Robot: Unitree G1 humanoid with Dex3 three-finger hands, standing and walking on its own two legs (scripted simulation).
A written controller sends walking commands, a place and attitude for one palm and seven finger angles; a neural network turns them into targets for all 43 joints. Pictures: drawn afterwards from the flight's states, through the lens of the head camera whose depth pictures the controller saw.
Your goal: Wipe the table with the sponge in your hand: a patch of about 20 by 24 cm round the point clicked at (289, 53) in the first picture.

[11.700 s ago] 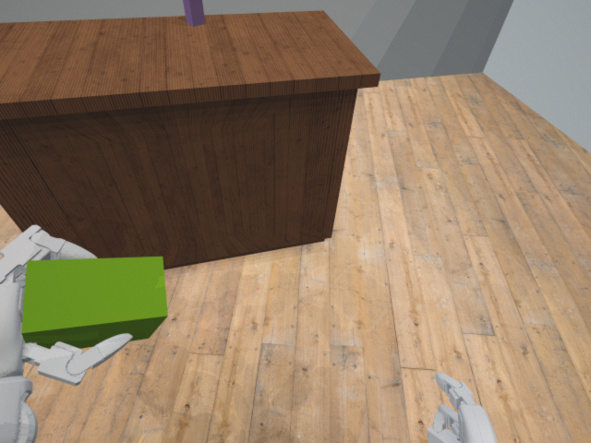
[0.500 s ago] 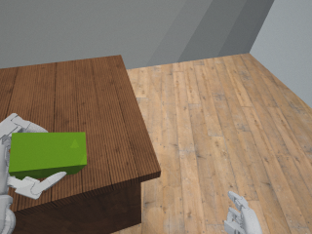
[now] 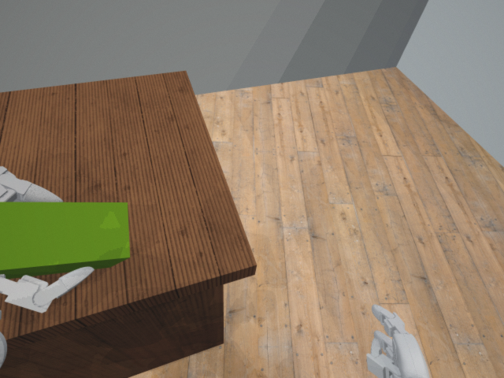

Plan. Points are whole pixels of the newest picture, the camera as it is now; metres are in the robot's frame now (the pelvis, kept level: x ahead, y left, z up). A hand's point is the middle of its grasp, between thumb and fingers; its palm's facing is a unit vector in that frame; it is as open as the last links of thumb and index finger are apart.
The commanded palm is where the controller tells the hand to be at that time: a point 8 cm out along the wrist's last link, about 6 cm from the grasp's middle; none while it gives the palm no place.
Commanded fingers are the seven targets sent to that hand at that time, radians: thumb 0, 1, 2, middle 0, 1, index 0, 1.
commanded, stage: look again from close up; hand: left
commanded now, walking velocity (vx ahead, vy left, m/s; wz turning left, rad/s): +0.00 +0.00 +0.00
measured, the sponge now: (83, 239) +0.24 +0.23 +0.14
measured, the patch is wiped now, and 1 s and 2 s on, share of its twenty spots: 0.00 0.00 0.00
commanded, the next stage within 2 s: turn the palm down, sponge in hand in 0.30 s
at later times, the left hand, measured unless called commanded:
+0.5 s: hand (1, 199) +0.25 +0.30 +0.19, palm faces +0.45 -0.75 -0.48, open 10.4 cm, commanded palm +0.17 +0.29 +0.18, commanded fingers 0.00 0.10 1.30 -1.20 -1.60 -1.20 -1.60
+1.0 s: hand (15, 245) +0.21 +0.27 +0.17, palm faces +0.40 -0.54 -0.74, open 10.4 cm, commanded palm +0.17 +0.28 +0.22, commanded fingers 0.00 0.10 1.30 -1.20 -1.60 -1.20 -1.60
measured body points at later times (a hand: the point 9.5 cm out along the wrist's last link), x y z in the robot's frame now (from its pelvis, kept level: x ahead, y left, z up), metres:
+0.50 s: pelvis +0.01 +0.01 +0.00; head +0.03 +0.03 +0.45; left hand +0.22 +0.34 +0.22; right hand +0.20 -0.19 -0.08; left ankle +0.01 +0.10 -0.74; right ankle +0.03 -0.13 -0.74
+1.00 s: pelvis +0.00 -0.04 +0.00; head -0.02 -0.08 +0.45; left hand +0.18 +0.30 +0.21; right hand +0.22 -0.26 -0.10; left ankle +0.01 +0.10 -0.74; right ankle +0.02 -0.12 -0.74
